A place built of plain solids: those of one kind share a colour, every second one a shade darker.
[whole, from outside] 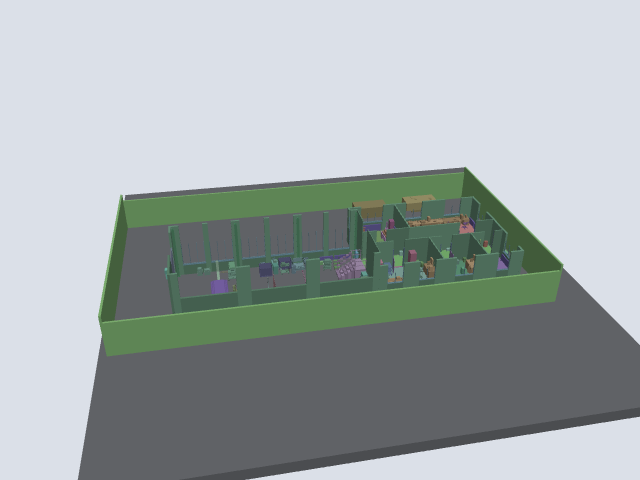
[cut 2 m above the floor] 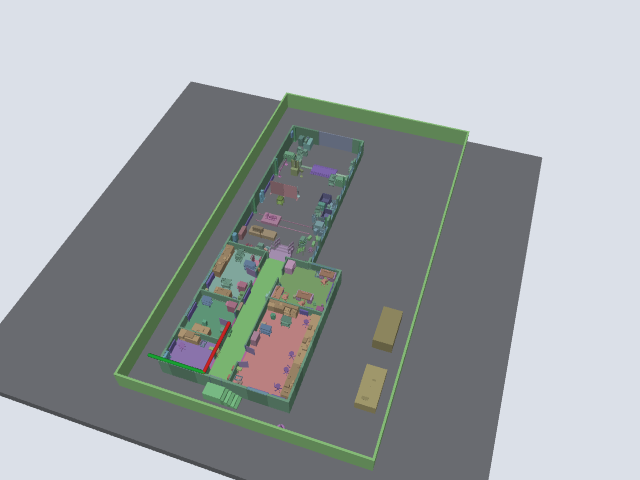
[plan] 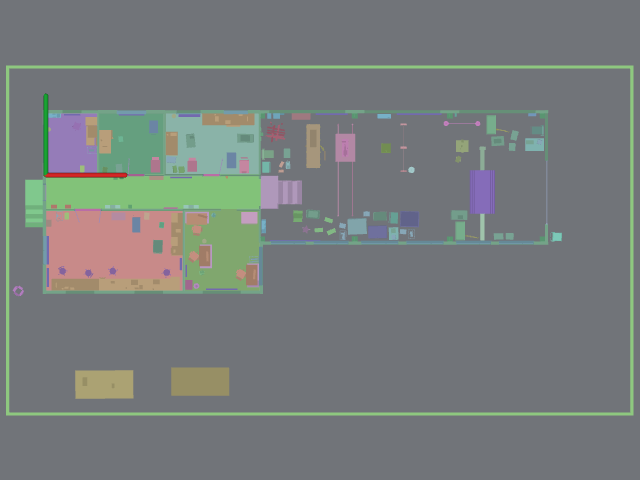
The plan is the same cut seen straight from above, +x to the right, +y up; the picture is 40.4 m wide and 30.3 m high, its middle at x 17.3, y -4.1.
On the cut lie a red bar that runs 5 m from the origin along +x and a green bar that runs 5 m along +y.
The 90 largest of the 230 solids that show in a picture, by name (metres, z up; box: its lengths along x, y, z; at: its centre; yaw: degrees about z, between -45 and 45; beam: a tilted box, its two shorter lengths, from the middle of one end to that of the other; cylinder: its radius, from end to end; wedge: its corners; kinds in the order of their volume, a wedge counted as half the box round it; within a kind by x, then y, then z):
{
 "yard_bound_1": {"box": [0.2, 22.1, 4.07], "at": [-2.42, -4.13, 1.99]},
 "yard_bound_2": {"box": [39.6, 0.2, 3.37], "at": [17.28, -15.09, 1.64]},
 "yard_bound_3": {"box": [39.6, 0.2, 3.37], "at": [17.28, 6.82, 1.64]},
 "yard_bound_4": {"box": [0.2, 22.1, 4.07], "at": [36.98, -4.13, 1.99]},
 "wall_1": {"box": [0.2, 1.86, 4.07], "at": [-0.1, -6.58, 1.99]},
 "wall_2": {"box": [0.2, 1.81, 1.97], "at": [-0.1, -4.75, 0.94]},
 "wall_3": {"box": [0.2, 1.66, 4.07], "at": [-0.1, -3.02, 1.99]},
 "wall_4": {"box": [0.2, 2.2, 4.07], "at": [-0.1, -1.1, 1.99]},
 "wall_5": {"box": [0.2, 0.76, 4.07], "at": [-0.1, 0.38, 1.99]},
 "wall_6": {"box": [0.2, 2.41, 2.07], "at": [-0.1, 1.95, 0.98]},
 "wall_7": {"box": [0.2, 0.96, 4.07], "at": [-0.1, 3.62, 1.99]},
 "wall_8": {"box": [1.26, 0.2, 4.07], "at": [0.42, 4.0, 1.99]},
 "wall_9": {"box": [1.46, 0.2, 4.07], "at": [0.53, -7.4, 1.99]},
 "wall_10": {"box": [1.21, 0.2, 2.17], "at": [1.65, 4.0, 1.03]},
 "wall_11": {"box": [1.81, 0.2, 2.17], "at": [2.15, -7.4, 1.03]},
 "wall_12": {"box": [1.06, 0.2, 4.07], "at": [2.77, 4.0, 1.99]},
 "wall_13": {"box": [0.06, 3.9, 4.07], "at": [3.27, 1.95, 1.99]},
 "wall_14": {"box": [0.06, 3.9, 4.07], "at": [3.33, 1.95, 1.99]},
 "wall_15": {"box": [1.21, 0.2, 4.07], "at": [3.9, 4.0, 1.99]},
 "wall_16": {"box": [2.56, 0.2, 4.07], "at": [4.33, -7.4, 1.99]},
 "wall_17": {"box": [1.81, 0.2, 2.07], "at": [5.4, 4.0, 0.98]},
 "wall_18": {"box": [5.21, 0.06, 4.07], "at": [6.1, -2.23, 1.99]},
 "wall_19": {"box": [5.26, 0.06, 4.07], "at": [6.13, -2.17, 1.99]},
 "wall_20": {"box": [1.81, 0.2, 2.17], "at": [6.5, -7.4, 1.03]},
 "wall_21": {"box": [1.21, 0.2, 4.07], "at": [6.9, 4.0, 1.99]},
 "wall_22": {"box": [0.06, 3.9, 4.07], "at": [7.47, 1.95, 1.99]},
 "wall_23": {"box": [0.06, 3.9, 4.07], "at": [7.53, 1.95, 1.99]},
 "wall_24": {"box": [0.76, 0.2, 4.07], "at": [7.88, 4.0, 1.99]},
 "wall_25": {"box": [1.31, 0.2, 4.07], "at": [8.05, -7.4, 1.99]},
 "wall_26": {"box": [0.06, 5.1, 4.07], "at": [8.67, -4.75, 1.99]},
 "wall_27": {"box": [2.46, 0.06, 4.07], "at": [8.67, -0.03, 1.99]},
 "wall_28": {"box": [2.4, 0.06, 4.07], "at": [8.7, 0.03, 1.99]},
 "wall_29": {"box": [0.06, 5.1, 4.07], "at": [8.73, -4.75, 1.99]},
 "wall_30": {"box": [1.51, 0.2, 2.07], "at": [9.0, 4.0, 0.98]},
 "wall_31": {"box": [1.21, 0.2, 4.07], "at": [9.3, -7.4, 1.99]},
 "wall_32": {"box": [2.41, 0.06, 4.07], "at": [9.85, -2.17, 1.99]},
 "wall_33": {"box": [2.35, 0.06, 4.07], "at": [9.88, -2.23, 1.99]},
 "wall_34": {"box": [1.51, 0.2, 4.07], "at": [10.5, 4.0, 1.99]},
 "wall_35": {"box": [2.41, 0.2, 2.17], "at": [11.1, -7.4, 1.03]},
 "wall_36": {"box": [1.51, 0.2, 2.07], "at": [12.0, 4.0, 0.98]},
 "wall_37": {"box": [2.5, 0.06, 4.07], "at": [12.25, -0.03, 1.99]},
 "wall_38": {"box": [2.5, 0.06, 4.07], "at": [12.25, 0.03, 1.99]},
 "wall_39": {"box": [1.41, 0.2, 4.07], "at": [13.0, -7.4, 1.99]},
 "wall_40": {"box": [0.76, 0.2, 4.07], "at": [13.12, 4.0, 1.99]},
 "wall_41": {"box": [0.06, 3.9, 4.07], "at": [13.47, 1.95, 1.99]},
 "wall_42": {"box": [0.06, 2.06, 5.45], "at": [13.53, -3.17, 2.67]},
 "wall_43": {"box": [0.06, 3.96, 5.45], "at": [13.53, 1.92, 2.67]},
 "wall_44": {"box": [0.2, 2.41, 2.07], "at": [13.6, -5.75, 0.98]},
 "wall_45": {"box": [0.61, 0.2, 5.45], "at": [13.8, 4.0, 2.67]},
 "wall_46": {"box": [0.71, 0.2, 5.45], "at": [13.85, -4.3, 2.67]},
 "wall_47": {"box": [2.21, 0.2, 1.15], "at": [15.3, -4.3, 0.53]},
 "wall_48": {"box": [4.81, 0.2, 2.95], "at": [16.5, 4.0, 1.43]},
 "wall_49": {"box": [0.51, 0.2, 5.45], "at": [16.65, -4.3, 2.67]},
 "wall_50": {"box": [2.21, 0.2, 1.15], "at": [18.0, -4.3, 0.53]},
 "wall_51": {"box": [0.81, 0.2, 5.45], "at": [19.5, -4.3, 2.67]},
 "wall_52": {"box": [1.21, 0.2, 5.45], "at": [19.5, 4.0, 2.67]},
 "wall_53": {"box": [2.36, 0.2, 1.15], "at": [21.07, -4.3, 0.53]},
 "wall_54": {"box": [0.51, 0.2, 5.45], "at": [22.5, -4.3, 2.67]},
 "wall_55": {"box": [4.81, 0.2, 2.95], "at": [22.5, 4.0, 1.43]},
 "wall_56": {"box": [2.36, 0.2, 1.15], "at": [23.93, -4.3, 0.53]},
 "wall_57": {"box": [0.81, 0.2, 5.45], "at": [25.5, -4.3, 2.67]},
 "wall_58": {"box": [1.21, 0.2, 5.45], "at": [25.5, 4.0, 2.67]},
 "wall_59": {"box": [0.51, 0.2, 5.45], "at": [28.35, -4.3, 2.67]},
 "wall_60": {"box": [4.81, 0.2, 2.95], "at": [28.5, 4.0, 1.43]},
 "wall_61": {"box": [0.91, 0.2, 5.45], "at": [31.25, -4.3, 2.67]},
 "wall_62": {"box": [0.81, 0.2, 5.45], "at": [31.3, 4.0, 2.67]},
 "wall_63": {"box": [0.2, 1.31, 5.45], "at": [31.6, -3.75, 2.67]},
 "wall_64": {"box": [0.2, 3.21, 5.45], "at": [31.6, 2.5, 2.67]},
 "raised_floor_lab_1": {"box": [8.83, 5.23, 1.07], "at": [4.35, -4.75, 0.48]},
 "raised_floor_corridor_1": {"box": [13.63, 2.33, 1.07], "at": [6.75, -1.1, 0.48]},
 "raised_floor_office_1": {"box": [4.93, 5.23, 1.07], "at": [11.1, -4.75, 0.48]},
 "raised_floor_labb_1": {"box": [6.13, 4.03, 1.07], "at": [10.5, 1.95, 0.48]},
 "raised_floor_instr_1": {"box": [4.33, 4.03, 1.07], "at": [5.4, 1.95, 0.48]},
 "beyond_skip_1": {"box": [3.66, 1.78, 0.94], "at": [3.69, -13.22, 0.82], "yaw": 0.3},
 "beyond_skip_2": {"box": [3.66, 1.78, 1.35], "at": [9.74, -13.04, 0.62]},
 "raised_floor_prep_1": {"box": [3.43, 4.03, 1.07], "at": [1.65, 1.95, 0.48]},
 "door_landing_1": {"box": [1.1, 2.1, 1.07], "at": [14.11, -1.1, 0.48]},
 "test_desk_1": {"box": [0.6, 1.2, 0.86], "at": [26.16, -3.52, 0.38]},
 "test_desk_2": {"box": [0.52, 1.08, 1.05], "at": [26.16, -3.52, 0.48]},
 "test_desk_3": {"box": [0.6, 1.2, 0.86], "at": [28.11, 3.17, 0.38]},
 "test_desk_4": {"box": [0.52, 1.08, 1.05], "at": [28.11, 3.17, 0.48]},
 "yard_step_1": {"box": [1.1, 1.6, 1.01], "at": [-0.75, -1.1, 0.5]},
 "instrument_rack_1": {"box": [0.6, 0.8, 1.34], "at": [6.92, 0.56, 1.8]},
 "instrument_rack_2": {"box": [0.6, 0.7, 1.79], "at": [9.23, 0.56, 2.02]},
 "bed_1": {"box": [0.85, 2.75, 0.5], "at": [16.87, 1.83, 0.2]},
 "cart_rails_1": {"box": [1.24, 1.77, 0.42], "at": [18.9, 1.72, 0.16]},
 "roller_shutter_1": {"box": [0.06, 3.86, 3.85], "at": [31.62, -1.1, 1.88]},
 "crate_1": {"box": [1.2, 0.8, 0.95], "at": [30.85, 1.92, 0.42]},
 "plan_chest_small_1": {"box": [0.97, 0.69, 0.97], "at": [12.85, -2.67, 1.46]},
 "test_machine_1": {"box": [0.8, 0.75, 0.95], "at": [26.27, 1.82, 0.42]}
}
